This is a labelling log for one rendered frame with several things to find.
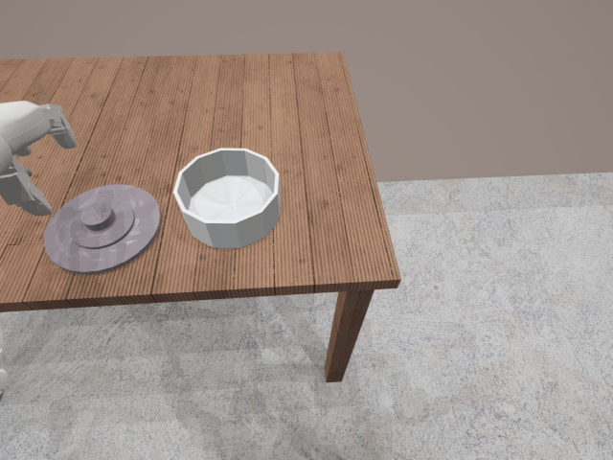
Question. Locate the lid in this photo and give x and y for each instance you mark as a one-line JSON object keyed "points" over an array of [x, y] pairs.
{"points": [[75, 248]]}

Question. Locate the knob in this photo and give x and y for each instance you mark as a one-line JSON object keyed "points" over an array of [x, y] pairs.
{"points": [[97, 216]]}

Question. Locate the table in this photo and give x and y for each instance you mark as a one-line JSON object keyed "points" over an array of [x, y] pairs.
{"points": [[140, 120]]}

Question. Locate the pot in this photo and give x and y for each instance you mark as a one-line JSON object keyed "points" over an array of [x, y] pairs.
{"points": [[229, 198]]}

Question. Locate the left robot hand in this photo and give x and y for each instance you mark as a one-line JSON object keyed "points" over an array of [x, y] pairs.
{"points": [[21, 124]]}

